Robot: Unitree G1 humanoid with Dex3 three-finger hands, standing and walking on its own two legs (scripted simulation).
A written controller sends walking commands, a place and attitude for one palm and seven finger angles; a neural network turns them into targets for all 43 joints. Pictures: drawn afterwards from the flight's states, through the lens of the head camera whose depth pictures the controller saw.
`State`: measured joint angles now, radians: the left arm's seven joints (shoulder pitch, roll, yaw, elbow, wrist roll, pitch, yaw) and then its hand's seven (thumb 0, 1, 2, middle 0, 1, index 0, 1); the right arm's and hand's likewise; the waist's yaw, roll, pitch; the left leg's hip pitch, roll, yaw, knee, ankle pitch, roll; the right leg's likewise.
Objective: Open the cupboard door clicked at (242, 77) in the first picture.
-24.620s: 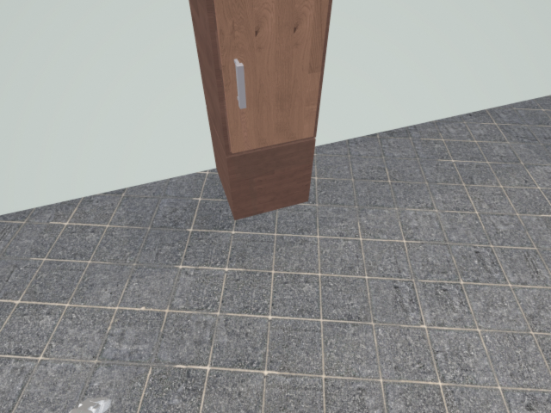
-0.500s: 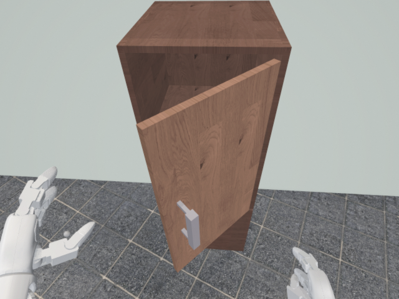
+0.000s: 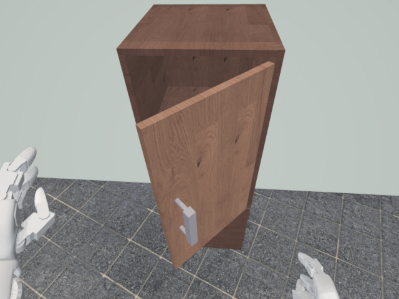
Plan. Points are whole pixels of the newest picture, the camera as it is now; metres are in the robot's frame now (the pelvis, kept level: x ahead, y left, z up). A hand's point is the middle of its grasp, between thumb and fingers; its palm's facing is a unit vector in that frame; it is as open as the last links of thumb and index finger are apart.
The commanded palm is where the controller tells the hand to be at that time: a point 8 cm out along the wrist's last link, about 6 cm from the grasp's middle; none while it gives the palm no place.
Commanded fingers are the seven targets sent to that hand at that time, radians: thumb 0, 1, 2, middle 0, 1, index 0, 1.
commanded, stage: draw the hand back to the body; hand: left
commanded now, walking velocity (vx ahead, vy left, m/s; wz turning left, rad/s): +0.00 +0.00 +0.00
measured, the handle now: (185, 222) +0.31 +0.08 -0.06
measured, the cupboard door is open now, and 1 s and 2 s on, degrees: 46 46 46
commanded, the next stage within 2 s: step back with the hand held close in 0.06 s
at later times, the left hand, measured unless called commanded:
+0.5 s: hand (46, 224) +0.17 +0.26 +0.15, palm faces +0.36 -0.79 -0.50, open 7.4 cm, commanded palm +0.11 +0.30 +0.17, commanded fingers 0.00 0.90 0.90 -0.20 -0.30 -0.20 -0.30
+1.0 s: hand out of the picture +0.08 +0.28 +0.15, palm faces +0.47 -0.72 -0.51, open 7.4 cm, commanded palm +0.02 +0.32 +0.17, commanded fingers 0.00 0.90 0.90 -0.20 -0.30 -0.20 -0.30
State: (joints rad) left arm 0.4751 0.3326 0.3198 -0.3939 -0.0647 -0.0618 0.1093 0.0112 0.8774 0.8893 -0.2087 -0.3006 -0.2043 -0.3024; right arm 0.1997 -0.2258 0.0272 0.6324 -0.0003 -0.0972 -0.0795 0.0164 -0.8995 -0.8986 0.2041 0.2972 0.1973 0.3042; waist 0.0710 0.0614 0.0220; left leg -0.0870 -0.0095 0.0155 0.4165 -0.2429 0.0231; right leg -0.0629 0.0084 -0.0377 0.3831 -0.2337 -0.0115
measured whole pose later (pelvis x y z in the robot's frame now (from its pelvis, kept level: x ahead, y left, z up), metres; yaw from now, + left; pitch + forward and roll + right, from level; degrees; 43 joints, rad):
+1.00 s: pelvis -0.10 +0.01 -0.02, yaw +3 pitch -2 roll -2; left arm 0.54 0.41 0.46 -0.54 0.00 -0.22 0.14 0.01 0.89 0.90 -0.21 -0.30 -0.21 -0.30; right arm 0.22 -0.21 0.00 0.57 0.00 -0.07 -0.07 0.02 -0.90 -0.90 0.21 0.30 0.20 0.30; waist 0.01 0.00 0.07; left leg -0.43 -0.02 0.01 0.65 -0.24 0.05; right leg -0.37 0.04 0.01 0.59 -0.18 0.00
